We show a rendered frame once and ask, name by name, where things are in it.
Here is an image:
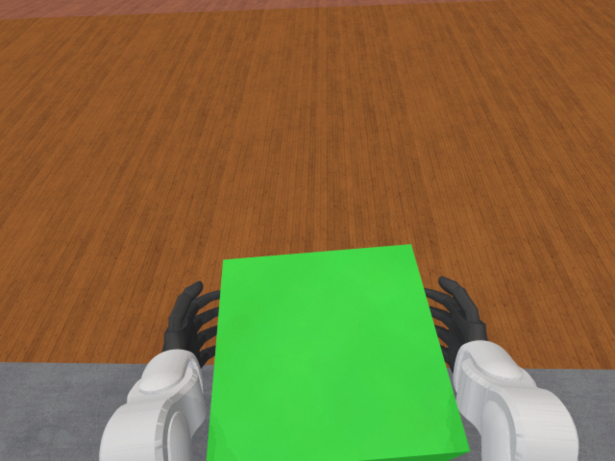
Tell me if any robot right hand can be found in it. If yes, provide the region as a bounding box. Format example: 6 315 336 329
424 276 488 373

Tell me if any robot left forearm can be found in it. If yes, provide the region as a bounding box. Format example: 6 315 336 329
99 350 207 461

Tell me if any carton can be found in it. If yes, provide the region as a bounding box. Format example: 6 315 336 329
207 244 470 461

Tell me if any robot left hand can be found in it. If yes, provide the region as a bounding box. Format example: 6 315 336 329
161 281 220 369

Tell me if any robot right forearm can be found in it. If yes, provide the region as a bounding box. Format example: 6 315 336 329
454 340 579 461

